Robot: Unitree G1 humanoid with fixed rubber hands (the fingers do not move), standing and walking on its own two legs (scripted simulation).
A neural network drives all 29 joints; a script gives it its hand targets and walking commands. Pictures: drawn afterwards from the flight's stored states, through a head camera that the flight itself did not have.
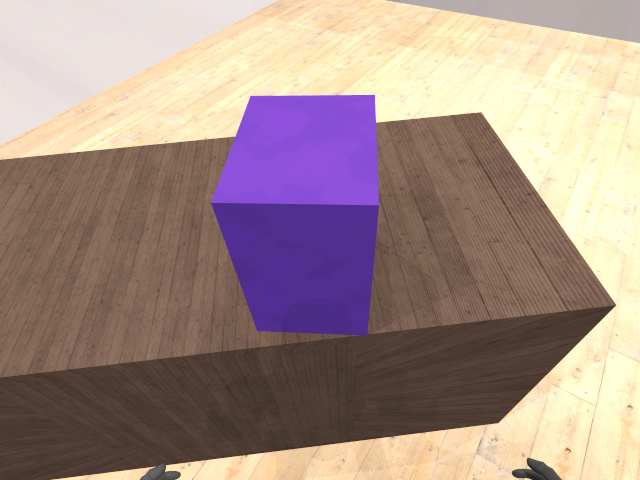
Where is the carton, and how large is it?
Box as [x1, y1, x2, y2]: [211, 95, 378, 335]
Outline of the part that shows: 250,96 211,203 257,330 366,335 378,210 374,95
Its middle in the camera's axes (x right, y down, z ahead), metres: -0.02 -0.04 +0.60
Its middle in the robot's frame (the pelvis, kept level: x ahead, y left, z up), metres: +0.48 +0.03 +0.04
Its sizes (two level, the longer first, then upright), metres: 0.227 0.181 0.290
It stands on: a pedestal, 0.65 m high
